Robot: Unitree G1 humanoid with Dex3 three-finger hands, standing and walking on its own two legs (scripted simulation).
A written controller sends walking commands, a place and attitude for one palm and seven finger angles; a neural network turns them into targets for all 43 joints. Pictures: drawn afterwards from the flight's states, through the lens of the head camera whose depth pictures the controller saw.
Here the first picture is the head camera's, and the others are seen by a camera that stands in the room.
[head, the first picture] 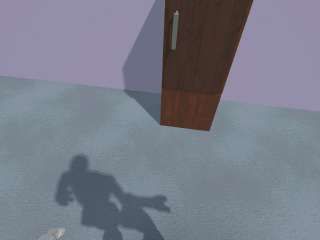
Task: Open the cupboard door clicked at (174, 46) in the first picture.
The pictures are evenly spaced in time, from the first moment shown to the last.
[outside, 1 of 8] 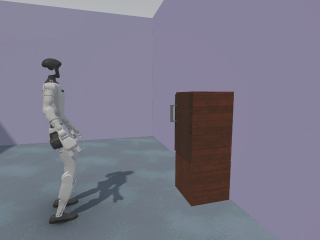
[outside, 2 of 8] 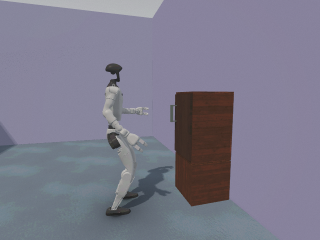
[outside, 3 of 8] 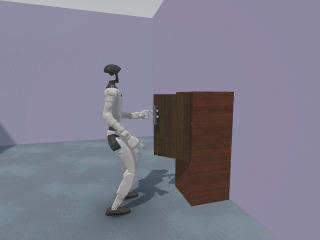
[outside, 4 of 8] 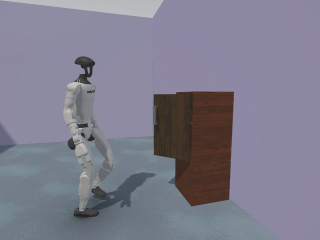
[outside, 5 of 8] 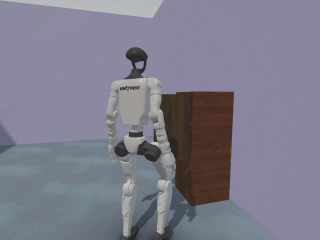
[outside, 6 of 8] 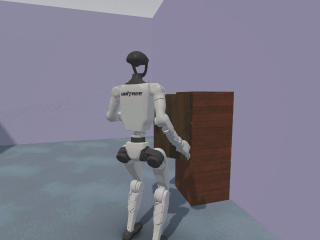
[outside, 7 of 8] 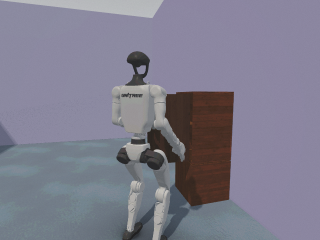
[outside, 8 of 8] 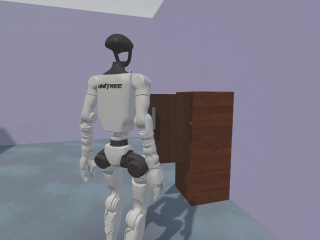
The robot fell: no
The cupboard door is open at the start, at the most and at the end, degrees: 0 86 86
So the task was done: yes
